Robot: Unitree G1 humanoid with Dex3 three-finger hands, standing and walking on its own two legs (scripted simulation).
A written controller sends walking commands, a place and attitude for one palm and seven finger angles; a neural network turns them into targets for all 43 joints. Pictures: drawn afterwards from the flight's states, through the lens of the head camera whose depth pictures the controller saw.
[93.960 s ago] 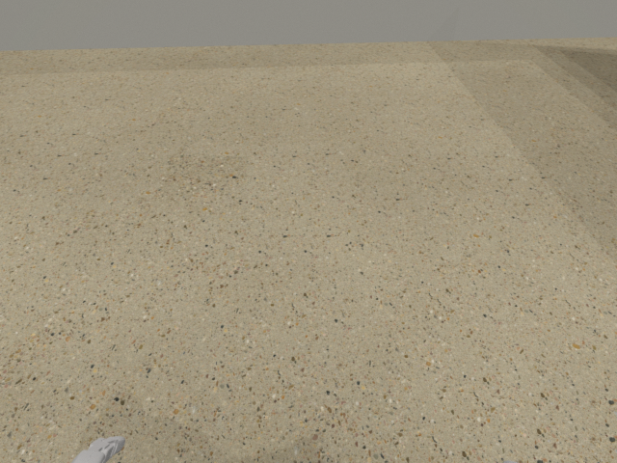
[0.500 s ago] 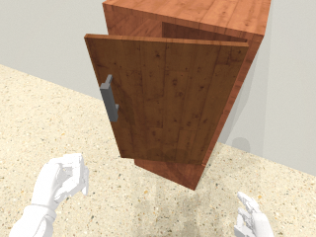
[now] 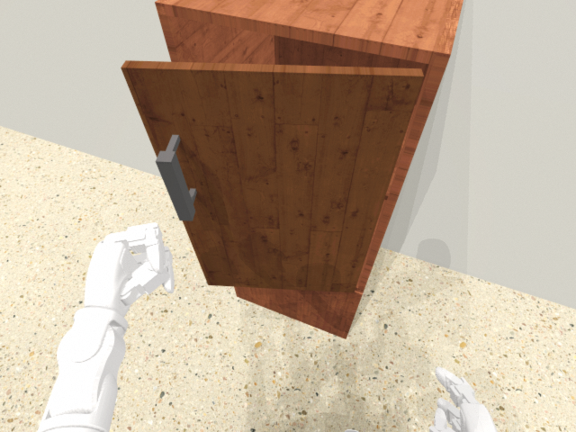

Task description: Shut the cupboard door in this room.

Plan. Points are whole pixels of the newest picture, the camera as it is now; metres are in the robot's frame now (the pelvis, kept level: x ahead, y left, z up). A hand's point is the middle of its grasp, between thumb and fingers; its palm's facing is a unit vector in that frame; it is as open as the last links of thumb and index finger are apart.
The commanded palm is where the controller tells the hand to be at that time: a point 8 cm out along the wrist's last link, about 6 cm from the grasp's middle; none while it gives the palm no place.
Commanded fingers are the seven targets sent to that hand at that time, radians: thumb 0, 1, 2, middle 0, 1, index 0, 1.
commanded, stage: bring the fist close to the handle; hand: left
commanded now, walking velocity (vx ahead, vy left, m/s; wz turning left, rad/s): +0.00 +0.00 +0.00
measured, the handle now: (181, 179) +0.47 +0.19 +0.08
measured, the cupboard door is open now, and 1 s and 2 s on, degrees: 19 19 3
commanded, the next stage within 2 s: push the door shut along its arc in 0.90 s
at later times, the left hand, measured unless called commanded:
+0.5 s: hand (184, 232) +0.37 +0.16 +0.08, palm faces -0.03 -1.00 -0.02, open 3.1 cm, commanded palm +0.34 +0.21 +0.08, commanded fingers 0.00 0.90 0.90 -1.30 -1.50 -1.30 -1.50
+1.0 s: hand (186, 228) +0.37 +0.16 +0.08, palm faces -0.02 -1.00 -0.02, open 3.1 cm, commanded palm +0.34 +0.21 +0.08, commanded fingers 0.00 0.90 0.90 -1.30 -1.50 -1.30 -1.50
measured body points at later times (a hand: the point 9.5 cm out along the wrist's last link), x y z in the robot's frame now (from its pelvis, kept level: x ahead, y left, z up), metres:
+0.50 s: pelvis +0.00 +0.00 +0.00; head +0.05 -0.01 +0.45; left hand +0.36 +0.22 +0.08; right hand +0.13 -0.25 -0.10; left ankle -0.01 +0.12 -0.70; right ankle +0.01 -0.10 -0.70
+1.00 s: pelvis -0.01 +0.01 +0.00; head +0.04 +0.01 +0.45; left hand +0.37 +0.21 +0.08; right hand +0.10 -0.24 -0.10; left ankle -0.01 +0.12 -0.70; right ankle +0.01 -0.10 -0.70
